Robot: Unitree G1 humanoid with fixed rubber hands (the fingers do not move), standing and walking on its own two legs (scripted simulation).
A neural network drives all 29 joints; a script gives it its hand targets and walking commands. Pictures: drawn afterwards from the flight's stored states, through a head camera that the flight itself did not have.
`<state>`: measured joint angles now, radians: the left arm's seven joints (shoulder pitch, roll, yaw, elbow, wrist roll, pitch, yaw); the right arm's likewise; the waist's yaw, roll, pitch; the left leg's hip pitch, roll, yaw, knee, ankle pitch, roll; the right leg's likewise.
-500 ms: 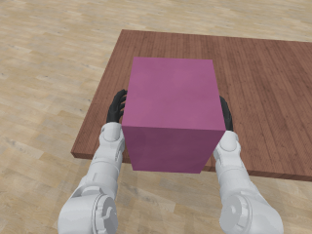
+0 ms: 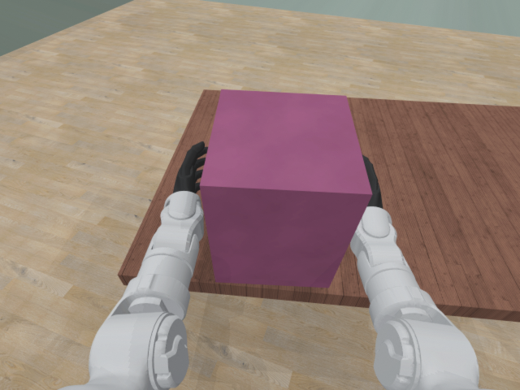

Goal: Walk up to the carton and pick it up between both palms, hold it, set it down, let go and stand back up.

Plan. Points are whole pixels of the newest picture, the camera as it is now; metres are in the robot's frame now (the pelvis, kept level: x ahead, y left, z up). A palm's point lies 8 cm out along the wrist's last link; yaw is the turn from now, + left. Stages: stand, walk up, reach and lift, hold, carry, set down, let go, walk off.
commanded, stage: reach and lift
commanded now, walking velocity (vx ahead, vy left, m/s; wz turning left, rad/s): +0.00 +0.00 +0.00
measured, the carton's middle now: (277, 193) +0.42 -0.06 +0.10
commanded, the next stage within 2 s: none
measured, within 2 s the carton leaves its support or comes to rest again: neither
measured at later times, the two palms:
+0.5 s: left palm (164, 197) +0.38 +0.11 +0.15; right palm (363, 210) +0.35 -0.17 +0.13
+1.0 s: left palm (145, 203) +0.36 +0.13 +0.17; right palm (356, 209) +0.34 -0.16 +0.15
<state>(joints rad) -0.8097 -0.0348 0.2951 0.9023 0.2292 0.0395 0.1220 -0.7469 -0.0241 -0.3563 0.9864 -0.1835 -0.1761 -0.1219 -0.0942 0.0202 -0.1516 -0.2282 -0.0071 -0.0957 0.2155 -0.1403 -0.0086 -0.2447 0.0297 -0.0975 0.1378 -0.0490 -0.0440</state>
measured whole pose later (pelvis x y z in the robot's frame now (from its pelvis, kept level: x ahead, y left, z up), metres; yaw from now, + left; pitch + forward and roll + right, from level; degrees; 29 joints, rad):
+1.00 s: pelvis -0.03 +0.02 +0.00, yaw +2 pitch -4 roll -1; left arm -0.63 -0.04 0.18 0.18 0.27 0.62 0.06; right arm -0.60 0.00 -0.15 0.49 0.03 0.21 -0.15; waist -0.12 -0.05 0.06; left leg -0.05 -0.02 -0.11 0.31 -0.18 0.01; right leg -0.01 0.02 -0.12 0.14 -0.05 -0.02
